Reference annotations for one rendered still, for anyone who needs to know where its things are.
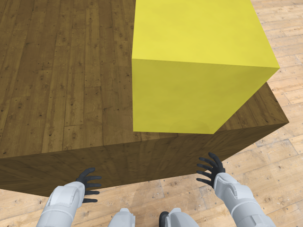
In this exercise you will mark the carton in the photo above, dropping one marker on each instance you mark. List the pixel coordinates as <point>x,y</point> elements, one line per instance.
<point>195,63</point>

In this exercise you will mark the pedestal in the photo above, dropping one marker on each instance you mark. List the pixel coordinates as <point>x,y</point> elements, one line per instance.
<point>66,102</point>

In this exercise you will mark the left robot shin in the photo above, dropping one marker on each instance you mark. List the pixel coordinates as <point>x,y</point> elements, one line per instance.
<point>124,209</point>

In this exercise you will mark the left robot forearm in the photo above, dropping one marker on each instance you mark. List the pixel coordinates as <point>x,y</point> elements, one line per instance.
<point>61,206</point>

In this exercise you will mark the robot left thigh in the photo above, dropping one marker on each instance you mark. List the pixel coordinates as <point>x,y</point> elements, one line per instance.
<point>122,219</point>

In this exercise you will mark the right robot forearm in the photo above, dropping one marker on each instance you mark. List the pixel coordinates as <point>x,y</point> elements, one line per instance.
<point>240,202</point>

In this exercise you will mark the robot left hand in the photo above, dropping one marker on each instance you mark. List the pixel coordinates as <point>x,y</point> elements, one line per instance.
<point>83,178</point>

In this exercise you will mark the robot right hand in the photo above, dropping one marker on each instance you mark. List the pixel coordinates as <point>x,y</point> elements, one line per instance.
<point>217,167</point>

